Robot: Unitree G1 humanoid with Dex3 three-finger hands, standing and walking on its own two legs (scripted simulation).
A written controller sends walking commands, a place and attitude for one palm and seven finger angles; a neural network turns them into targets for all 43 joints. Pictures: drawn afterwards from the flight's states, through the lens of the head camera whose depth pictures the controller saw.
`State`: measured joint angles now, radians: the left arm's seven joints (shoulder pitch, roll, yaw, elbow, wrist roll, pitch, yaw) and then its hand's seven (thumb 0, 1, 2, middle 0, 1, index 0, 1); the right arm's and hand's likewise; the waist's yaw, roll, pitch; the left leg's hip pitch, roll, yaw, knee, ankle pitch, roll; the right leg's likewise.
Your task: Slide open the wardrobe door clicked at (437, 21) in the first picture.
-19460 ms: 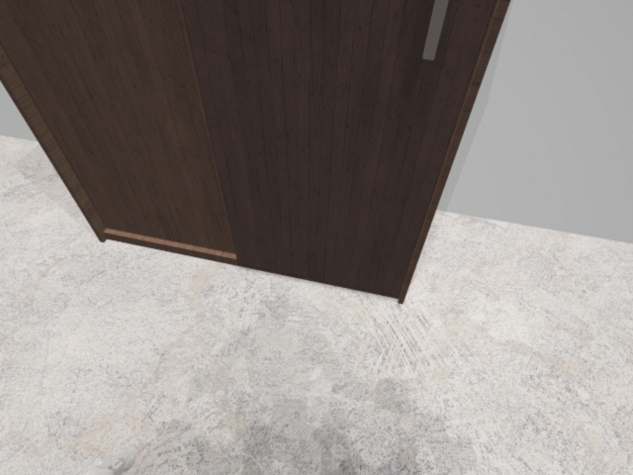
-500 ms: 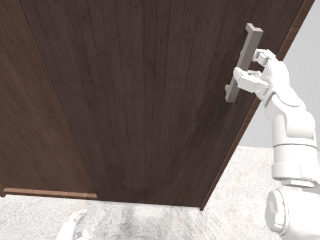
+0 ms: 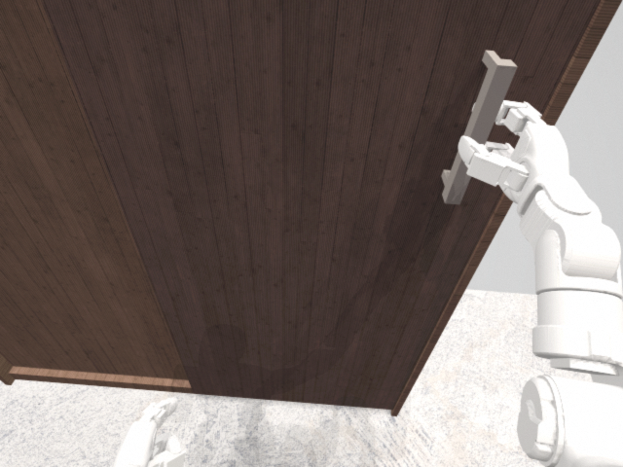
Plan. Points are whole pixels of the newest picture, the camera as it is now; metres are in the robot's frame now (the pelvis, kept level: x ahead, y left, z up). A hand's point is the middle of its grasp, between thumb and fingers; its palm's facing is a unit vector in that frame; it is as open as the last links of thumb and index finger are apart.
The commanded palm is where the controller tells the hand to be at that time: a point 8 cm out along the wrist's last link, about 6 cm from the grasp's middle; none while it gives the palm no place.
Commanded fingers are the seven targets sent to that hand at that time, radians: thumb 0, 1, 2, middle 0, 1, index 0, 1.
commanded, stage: grip the handle and tug to test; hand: right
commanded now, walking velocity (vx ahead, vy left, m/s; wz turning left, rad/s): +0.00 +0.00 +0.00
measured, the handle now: (469, 132) +0.47 -0.17 +0.25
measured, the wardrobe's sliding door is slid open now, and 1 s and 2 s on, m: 0.00 0.01 0.08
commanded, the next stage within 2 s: tug the door sideways, standing still in 0.18 s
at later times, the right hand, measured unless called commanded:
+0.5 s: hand (479, 159) +0.40 -0.16 +0.25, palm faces +0.06 +1.00 +0.00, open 7.1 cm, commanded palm +0.38 -0.18 +0.25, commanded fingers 0.00 -0.90 -0.90 0.45 1.40 0.45 1.40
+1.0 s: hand (462, 160) +0.40 -0.14 +0.25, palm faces +0.13 +0.99 -0.06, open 7.3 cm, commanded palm +0.38 -0.13 +0.25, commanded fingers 0.00 -0.90 -0.90 0.45 1.40 0.45 1.40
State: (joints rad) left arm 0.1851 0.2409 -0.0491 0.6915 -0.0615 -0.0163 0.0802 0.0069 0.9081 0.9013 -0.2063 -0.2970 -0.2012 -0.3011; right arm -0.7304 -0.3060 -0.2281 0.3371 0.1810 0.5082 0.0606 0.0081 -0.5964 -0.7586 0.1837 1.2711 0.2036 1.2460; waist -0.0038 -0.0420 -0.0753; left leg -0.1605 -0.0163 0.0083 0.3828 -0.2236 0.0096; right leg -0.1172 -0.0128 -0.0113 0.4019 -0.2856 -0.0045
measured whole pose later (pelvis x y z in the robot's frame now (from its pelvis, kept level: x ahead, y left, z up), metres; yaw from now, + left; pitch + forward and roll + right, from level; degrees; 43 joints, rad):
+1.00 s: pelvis -0.02 +0.00 +0.00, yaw -3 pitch -1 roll +1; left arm 0.18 0.21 -0.05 0.78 -0.05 -0.08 0.05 0.01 0.91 0.90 -0.21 -0.30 -0.20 -0.30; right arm -0.86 -0.19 -0.09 0.42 0.14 0.48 -0.10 0.00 -0.73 -0.88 0.09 1.15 0.04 1.21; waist -0.04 -0.04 -0.03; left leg -0.17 0.02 0.06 0.41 -0.23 0.00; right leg -0.15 0.02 0.04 0.44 -0.27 -0.01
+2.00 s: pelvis +0.01 +0.15 -0.02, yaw -4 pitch -3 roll +0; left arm 0.05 0.20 0.00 0.60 -0.06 0.01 0.01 0.01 0.91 0.90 -0.20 -0.30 -0.20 -0.30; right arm -0.76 -0.23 -0.07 0.16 0.10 0.04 -0.18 -0.15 -0.73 -1.06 0.16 1.31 0.00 0.89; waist -0.16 -0.04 0.24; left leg -0.46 0.05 -0.02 1.00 -0.45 0.00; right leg -0.27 -0.18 -0.07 0.63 -0.28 0.10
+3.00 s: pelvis +0.06 +0.43 -0.01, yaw +2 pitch -3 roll +2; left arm 0.07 0.14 -0.02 0.57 -0.04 0.00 -0.01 0.01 0.91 0.90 -0.21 -0.30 -0.20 -0.30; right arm -0.40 -0.26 -0.08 -0.14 0.10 -0.02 -0.12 -0.21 -0.65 -0.97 0.42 1.31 0.00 1.06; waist -0.08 -0.06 0.17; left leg -0.28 0.01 0.02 0.57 -0.24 -0.02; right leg -0.19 -0.30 -0.14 0.55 -0.27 0.15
